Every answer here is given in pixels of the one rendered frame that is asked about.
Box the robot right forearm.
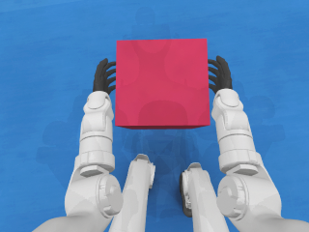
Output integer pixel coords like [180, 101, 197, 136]
[211, 88, 282, 204]

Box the robot right thigh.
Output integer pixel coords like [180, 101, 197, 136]
[182, 167, 230, 232]

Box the robot left forearm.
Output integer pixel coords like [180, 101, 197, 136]
[65, 91, 115, 210]

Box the left robot upper arm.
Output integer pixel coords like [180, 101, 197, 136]
[32, 173, 124, 232]

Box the right robot upper arm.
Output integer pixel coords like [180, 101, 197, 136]
[216, 173, 309, 232]

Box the robot left hand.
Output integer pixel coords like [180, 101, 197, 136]
[93, 58, 117, 95]

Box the robot right foot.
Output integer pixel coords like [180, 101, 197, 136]
[179, 172, 192, 218]

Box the carton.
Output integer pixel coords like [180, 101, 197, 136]
[115, 38, 211, 130]

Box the robot right hand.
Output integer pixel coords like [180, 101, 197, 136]
[208, 55, 233, 95]

